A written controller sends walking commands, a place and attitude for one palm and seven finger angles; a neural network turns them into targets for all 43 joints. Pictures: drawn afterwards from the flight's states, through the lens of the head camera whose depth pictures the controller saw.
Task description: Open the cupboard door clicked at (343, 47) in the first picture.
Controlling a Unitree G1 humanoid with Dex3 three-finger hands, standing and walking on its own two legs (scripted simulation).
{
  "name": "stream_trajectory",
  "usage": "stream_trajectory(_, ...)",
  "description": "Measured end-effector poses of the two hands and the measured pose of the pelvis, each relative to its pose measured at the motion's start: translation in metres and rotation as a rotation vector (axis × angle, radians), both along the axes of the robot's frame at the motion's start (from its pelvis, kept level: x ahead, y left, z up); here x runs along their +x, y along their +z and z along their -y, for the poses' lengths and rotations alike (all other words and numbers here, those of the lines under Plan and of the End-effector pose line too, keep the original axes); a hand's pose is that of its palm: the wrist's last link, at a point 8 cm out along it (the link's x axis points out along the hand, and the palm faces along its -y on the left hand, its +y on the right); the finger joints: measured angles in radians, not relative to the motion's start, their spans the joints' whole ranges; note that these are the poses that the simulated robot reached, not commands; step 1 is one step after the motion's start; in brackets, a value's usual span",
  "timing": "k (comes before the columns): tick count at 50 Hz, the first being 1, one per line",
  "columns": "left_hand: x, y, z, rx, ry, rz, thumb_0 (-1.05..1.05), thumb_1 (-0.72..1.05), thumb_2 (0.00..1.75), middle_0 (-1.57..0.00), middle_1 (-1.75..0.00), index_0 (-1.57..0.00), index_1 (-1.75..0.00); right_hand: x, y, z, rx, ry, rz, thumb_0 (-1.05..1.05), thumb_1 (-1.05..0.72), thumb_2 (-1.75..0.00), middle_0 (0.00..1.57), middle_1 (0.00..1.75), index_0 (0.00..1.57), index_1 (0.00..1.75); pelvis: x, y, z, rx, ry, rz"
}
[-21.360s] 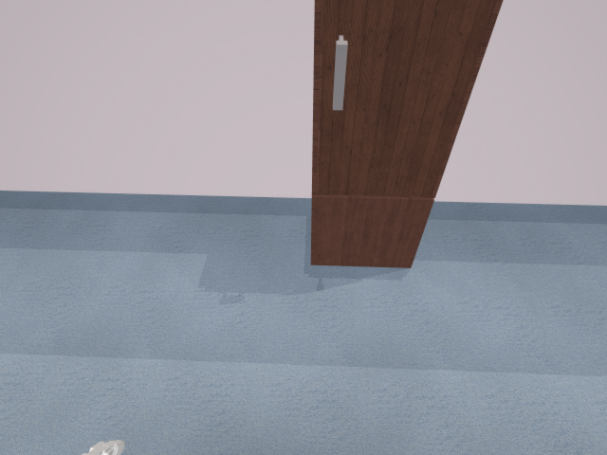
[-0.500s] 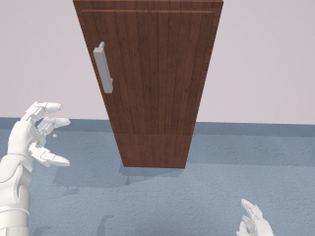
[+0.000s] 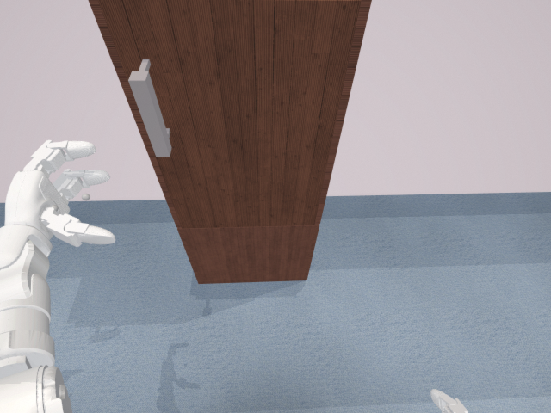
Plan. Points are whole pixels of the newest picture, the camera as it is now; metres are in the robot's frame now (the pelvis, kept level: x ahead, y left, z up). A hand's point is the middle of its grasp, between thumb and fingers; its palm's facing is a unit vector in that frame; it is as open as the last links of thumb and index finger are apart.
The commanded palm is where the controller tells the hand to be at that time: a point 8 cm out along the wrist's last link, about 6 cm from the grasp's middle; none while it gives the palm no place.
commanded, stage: move the hooked fingers beside the handle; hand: left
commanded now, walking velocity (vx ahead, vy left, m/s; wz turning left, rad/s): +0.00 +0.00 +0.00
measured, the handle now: (155, 110) +0.58 +0.24 +0.10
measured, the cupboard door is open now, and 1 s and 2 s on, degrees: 0 0 0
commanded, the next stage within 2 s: none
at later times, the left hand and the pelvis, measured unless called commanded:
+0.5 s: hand (96, 161) +0.44 +0.29 +0.11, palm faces +0.08 -1.00 -0.02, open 14.0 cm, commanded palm +0.43 +0.34 +0.10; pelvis -0.01 +0.00 -0.01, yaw +0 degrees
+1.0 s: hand (108, 123) +0.53 +0.30 +0.11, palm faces +0.06 -1.00 +0.01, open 14.0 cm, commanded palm +0.51 +0.34 +0.10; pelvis +0.00 +0.01 -0.02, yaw -2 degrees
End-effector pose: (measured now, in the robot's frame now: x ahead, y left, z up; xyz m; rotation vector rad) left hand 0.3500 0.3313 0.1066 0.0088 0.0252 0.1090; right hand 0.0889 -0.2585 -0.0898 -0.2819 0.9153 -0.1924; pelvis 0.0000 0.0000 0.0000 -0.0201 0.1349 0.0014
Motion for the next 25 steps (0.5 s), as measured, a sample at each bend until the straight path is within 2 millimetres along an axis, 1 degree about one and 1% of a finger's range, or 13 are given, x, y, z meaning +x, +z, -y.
stream_trajectory(4, 0.009, 0.001, -0.002, -0.004, -0.005, 0.01, -0.02, -0.5, 0.3, -0.3, -1.2, -0.3, -1.2, -0.009, -0.002, 0.004, -0.012, -0.011, -0.04, 0.01, -0.9, -0.9, 0.2, 0.3, 0.2, 0.3, 0.0, -0.001, 0.0, -0.004, 0.005, -0.009)
stream_trajectory(10, 0.029, -0.001, -0.004, -0.015, -0.015, -0.002, -0.02, -0.5, 0.3, -0.3, -1.2, -0.3, -1.2, -0.019, -0.004, 0.008, -0.029, -0.03, -0.084, 0.01, -0.91, -0.9, 0.2, 0.3, 0.2, 0.3, -0.003, -0.004, 0.001, -0.006, 0.004, -0.033)
stream_trajectory(15, 0.043, 0.003, -0.003, -0.006, -0.025, 0.014, -0.02, -0.5, 0.3, -0.3, -1.2, -0.29, -1.2, -0.03, -0.006, 0.011, -0.033, -0.049, -0.115, 0.01, -0.91, -0.9, 0.2, 0.3, 0.2, 0.3, -0.004, -0.006, 0.0, -0.009, -0.002, -0.052)
stream_trajectory(19, 0.053, 0.003, -0.006, -0.022, -0.02, 0.007, -0.02, -0.5, 0.3, -0.3, -1.2, -0.3, -1.2, -0.041, -0.009, 0.011, -0.035, -0.065, -0.151, 0.01, -0.91, -0.9, 0.2, 0.3, 0.2, 0.3, -0.005, -0.008, 0.0, -0.01, -0.004, -0.066)
stream_trajectory(25, 0.069, 0.001, -0.01, 0.005, -0.026, -0.013, -0.02, -0.5, 0.3, -0.3, -1.2, -0.3, -1.2, -0.061, -0.013, 0.012, -0.044, -0.086, -0.222, 0.01, -0.91, -0.9, 0.2, 0.3, 0.2, 0.3, -0.009, -0.012, -0.001, -0.016, -0.005, -0.096)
